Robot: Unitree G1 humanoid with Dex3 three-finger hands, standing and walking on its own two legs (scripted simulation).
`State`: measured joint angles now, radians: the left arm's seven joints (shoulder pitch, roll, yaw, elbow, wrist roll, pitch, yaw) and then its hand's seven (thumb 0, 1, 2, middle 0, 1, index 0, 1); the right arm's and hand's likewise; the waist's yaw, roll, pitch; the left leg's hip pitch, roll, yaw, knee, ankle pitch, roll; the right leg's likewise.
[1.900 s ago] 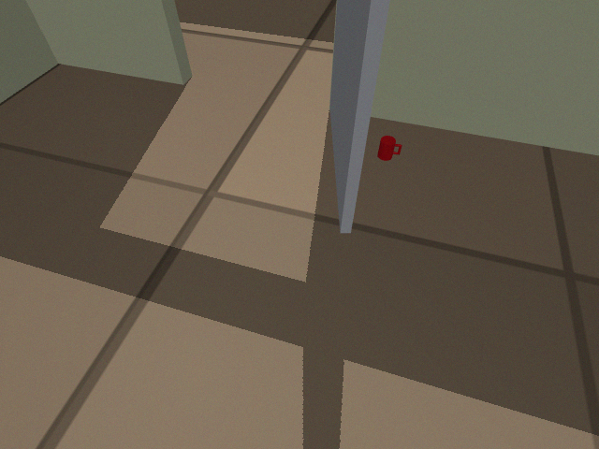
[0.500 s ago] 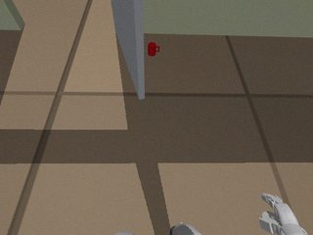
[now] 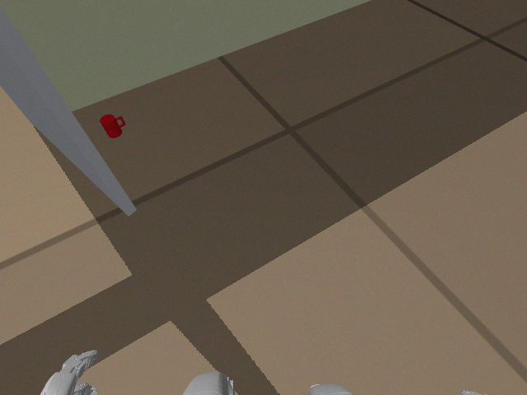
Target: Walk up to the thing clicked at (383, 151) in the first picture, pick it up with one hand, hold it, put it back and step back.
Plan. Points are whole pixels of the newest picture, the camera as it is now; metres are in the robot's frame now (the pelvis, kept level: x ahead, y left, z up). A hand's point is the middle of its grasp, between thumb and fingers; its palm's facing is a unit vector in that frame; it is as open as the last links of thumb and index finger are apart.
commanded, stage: walk up
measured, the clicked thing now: (114, 124) +1.46 +0.77 -0.71
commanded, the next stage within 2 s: stand in 1.68 s
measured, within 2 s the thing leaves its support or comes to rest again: neither
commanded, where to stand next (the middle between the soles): +0.07 +0.00 m, yaw -34 degrees
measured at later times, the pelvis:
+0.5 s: pelvis +0.01 +0.02 -0.01, yaw -19 degrees
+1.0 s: pelvis -0.01 +0.02 -0.01, yaw -30 degrees
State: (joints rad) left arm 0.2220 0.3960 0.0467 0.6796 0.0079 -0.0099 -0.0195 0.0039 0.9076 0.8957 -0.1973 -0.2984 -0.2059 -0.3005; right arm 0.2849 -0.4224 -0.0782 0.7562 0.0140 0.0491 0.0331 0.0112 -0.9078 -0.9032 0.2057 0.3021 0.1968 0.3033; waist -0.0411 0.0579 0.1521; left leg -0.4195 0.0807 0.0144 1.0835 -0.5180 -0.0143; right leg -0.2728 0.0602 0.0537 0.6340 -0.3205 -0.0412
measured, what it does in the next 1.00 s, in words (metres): steps on the spot, turning right: left foot, then right foot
